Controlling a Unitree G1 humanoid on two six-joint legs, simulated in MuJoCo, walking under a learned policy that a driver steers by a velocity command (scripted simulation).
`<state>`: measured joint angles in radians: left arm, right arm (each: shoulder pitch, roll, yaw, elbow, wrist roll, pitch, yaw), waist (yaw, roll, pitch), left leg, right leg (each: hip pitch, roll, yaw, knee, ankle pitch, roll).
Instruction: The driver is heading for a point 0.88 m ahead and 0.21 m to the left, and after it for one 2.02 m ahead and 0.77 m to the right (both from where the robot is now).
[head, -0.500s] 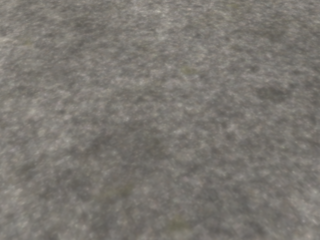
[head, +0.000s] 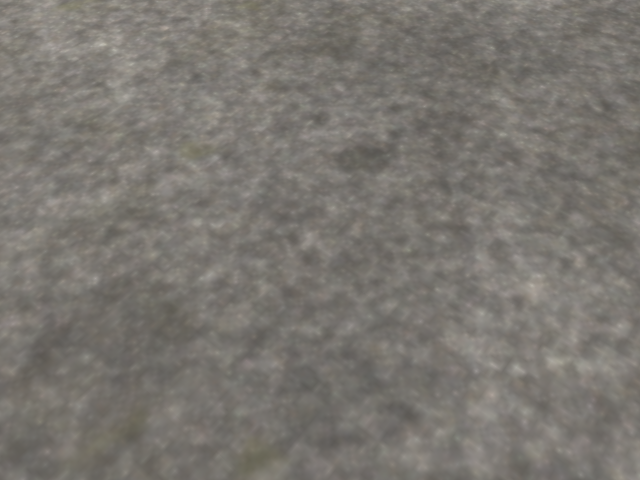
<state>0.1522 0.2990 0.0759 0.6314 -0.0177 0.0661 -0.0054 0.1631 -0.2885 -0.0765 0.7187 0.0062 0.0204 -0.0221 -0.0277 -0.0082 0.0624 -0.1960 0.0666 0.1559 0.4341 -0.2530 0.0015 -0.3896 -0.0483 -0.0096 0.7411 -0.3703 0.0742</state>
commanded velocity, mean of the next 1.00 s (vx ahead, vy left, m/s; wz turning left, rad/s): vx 0.36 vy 0.00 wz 0.34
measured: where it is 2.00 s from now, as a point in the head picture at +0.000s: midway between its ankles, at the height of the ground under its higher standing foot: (204, 328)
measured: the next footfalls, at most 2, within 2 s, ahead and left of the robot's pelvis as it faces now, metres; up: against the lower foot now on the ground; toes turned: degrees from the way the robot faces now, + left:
right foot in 0.06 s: +0.05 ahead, -0.14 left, +0.00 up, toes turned -3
left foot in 0.62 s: +0.29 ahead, +0.17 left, +0.00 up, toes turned +16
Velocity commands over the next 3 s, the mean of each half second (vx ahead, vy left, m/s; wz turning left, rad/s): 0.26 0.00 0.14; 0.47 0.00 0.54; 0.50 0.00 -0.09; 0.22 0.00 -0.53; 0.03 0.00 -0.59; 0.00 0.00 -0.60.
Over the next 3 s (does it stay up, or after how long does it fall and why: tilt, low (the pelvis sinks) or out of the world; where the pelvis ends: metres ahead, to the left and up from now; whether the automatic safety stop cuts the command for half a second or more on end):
stays up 0.79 0.26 0.00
